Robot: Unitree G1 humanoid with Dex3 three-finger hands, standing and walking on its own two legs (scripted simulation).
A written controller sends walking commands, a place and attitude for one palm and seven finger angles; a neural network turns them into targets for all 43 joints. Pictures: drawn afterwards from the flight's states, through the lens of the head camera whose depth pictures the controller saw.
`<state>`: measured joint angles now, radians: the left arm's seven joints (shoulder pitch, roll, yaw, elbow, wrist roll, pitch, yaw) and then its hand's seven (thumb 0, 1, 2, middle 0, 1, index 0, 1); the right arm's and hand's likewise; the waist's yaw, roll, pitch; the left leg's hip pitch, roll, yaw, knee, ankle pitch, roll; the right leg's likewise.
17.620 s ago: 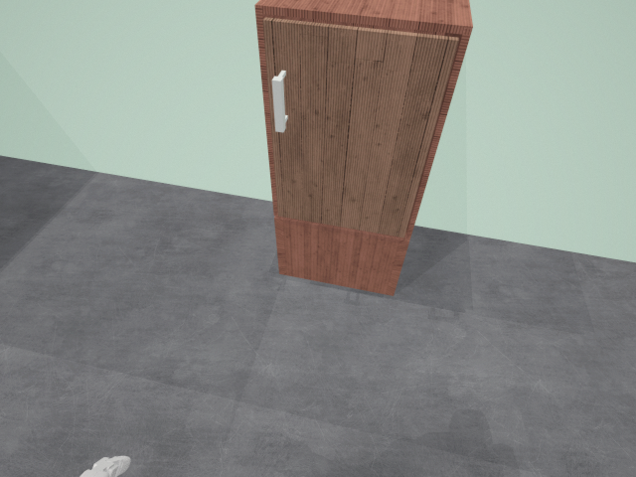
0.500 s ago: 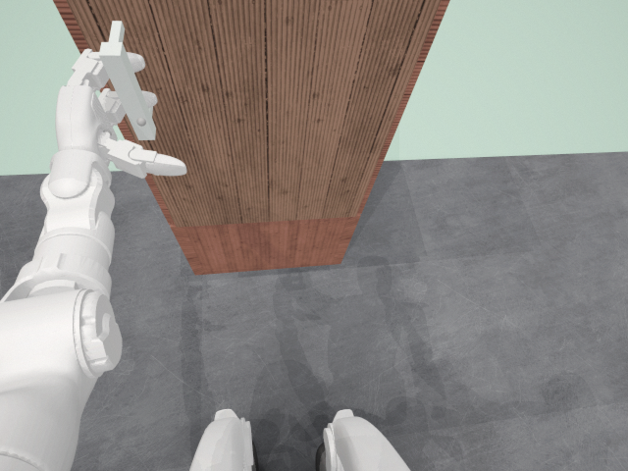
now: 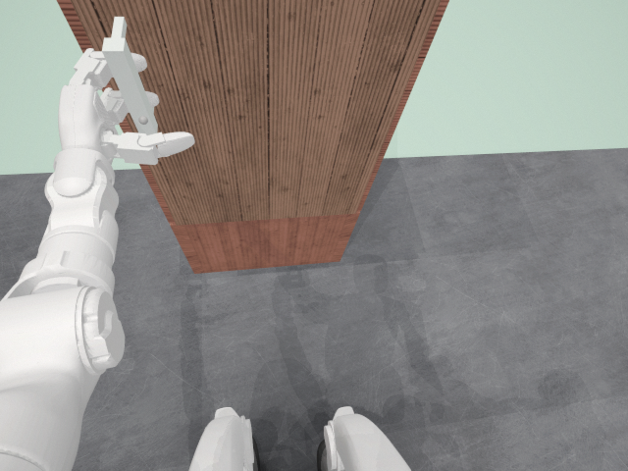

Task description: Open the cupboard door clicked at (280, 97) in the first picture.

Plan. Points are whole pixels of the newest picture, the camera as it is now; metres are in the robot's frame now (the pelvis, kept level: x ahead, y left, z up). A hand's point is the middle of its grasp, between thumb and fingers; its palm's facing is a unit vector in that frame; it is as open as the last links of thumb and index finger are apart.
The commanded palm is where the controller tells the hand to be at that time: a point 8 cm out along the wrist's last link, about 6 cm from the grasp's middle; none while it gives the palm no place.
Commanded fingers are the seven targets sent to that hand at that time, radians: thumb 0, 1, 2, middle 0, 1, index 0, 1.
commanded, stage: close the thumb around the handle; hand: left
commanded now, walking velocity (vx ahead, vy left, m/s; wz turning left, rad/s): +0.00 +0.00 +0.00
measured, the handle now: (135, 81) +0.59 +0.17 +0.09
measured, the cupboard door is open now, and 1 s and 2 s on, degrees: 0 15 39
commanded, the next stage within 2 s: pull the door open along its arc in 0.42 s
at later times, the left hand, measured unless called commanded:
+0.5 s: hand (154, 121) +0.53 +0.15 +0.08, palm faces +0.04 -1.00 -0.02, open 5.9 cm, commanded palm +0.50 +0.19 +0.08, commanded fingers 0.00 0.90 0.90 -0.40 -1.35 -0.40 -1.35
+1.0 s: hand (171, 183) +0.44 +0.12 +0.08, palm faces +0.02 -1.00 +0.02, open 6.1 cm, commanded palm +0.39 +0.18 +0.08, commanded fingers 0.00 0.90 0.90 -0.40 -1.35 -0.40 -1.35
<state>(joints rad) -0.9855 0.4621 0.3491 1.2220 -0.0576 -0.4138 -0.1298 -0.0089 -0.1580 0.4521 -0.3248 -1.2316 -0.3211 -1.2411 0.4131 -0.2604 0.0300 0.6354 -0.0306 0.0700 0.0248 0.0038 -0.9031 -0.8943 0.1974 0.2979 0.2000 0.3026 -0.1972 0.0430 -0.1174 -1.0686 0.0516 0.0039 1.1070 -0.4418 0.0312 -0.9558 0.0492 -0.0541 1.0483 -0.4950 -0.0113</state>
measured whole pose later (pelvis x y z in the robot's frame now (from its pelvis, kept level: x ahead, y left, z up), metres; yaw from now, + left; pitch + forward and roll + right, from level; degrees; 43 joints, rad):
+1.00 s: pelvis +0.02 -0.01 +0.02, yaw +0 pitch +17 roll -1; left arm -0.47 0.21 0.21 0.74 -0.16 -0.40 -0.08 0.02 0.70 0.77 -0.34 -1.33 -0.33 -1.32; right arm 0.38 -0.25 -0.01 0.56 0.01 0.10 0.04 0.01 -0.90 -0.89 0.20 0.30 0.20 0.30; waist -0.09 0.04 -0.16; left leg -0.85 0.05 0.03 0.98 -0.43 0.01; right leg -0.76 0.05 -0.02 0.95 -0.49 -0.03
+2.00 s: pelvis +0.01 -0.05 +0.02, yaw +5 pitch +12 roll +1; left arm -0.01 -0.11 -0.22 0.27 0.07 -0.27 0.56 0.01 0.19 0.60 -0.35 -1.27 -0.36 -1.28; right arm 0.20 -0.19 -0.01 0.58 -0.07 0.01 0.03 0.01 -0.90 -0.89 0.19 0.30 0.20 0.30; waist -0.01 0.04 -0.14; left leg -0.75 0.01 -0.04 0.95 -0.40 -0.04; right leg -0.67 0.02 -0.09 0.99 -0.53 -0.08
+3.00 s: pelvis -0.01 -0.02 +0.02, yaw +3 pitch +10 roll +0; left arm 0.07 -0.01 -0.30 0.17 0.02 -0.31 0.18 -0.01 -0.50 0.30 -0.19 -0.33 -0.19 -0.33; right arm 0.25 -0.20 0.02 0.47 -0.02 0.03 0.03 0.01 -0.90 -0.89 0.20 0.30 0.20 0.30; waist -0.03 0.03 -0.12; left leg -0.77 0.00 0.01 1.01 -0.42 0.01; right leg -0.69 0.01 -0.04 1.03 -0.52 -0.03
